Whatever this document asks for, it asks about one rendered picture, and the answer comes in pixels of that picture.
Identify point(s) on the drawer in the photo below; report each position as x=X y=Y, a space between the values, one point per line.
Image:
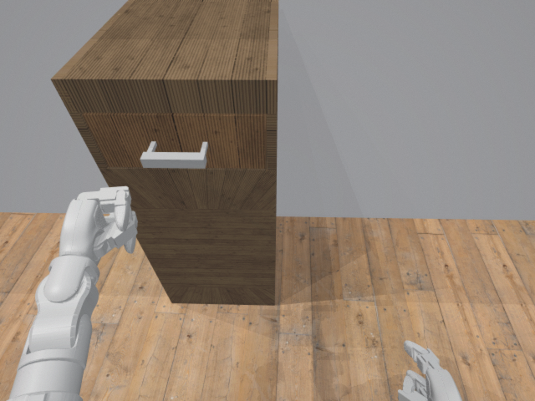
x=234 y=140

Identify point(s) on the cabinet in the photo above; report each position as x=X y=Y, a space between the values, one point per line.
x=209 y=234

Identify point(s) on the handle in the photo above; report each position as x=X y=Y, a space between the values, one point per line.
x=185 y=160

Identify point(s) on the robot right hand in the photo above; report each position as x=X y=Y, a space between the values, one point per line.
x=438 y=384

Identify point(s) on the robot left hand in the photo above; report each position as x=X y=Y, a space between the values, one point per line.
x=84 y=221

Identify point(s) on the robot left forearm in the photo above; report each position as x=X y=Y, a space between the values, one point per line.
x=55 y=354

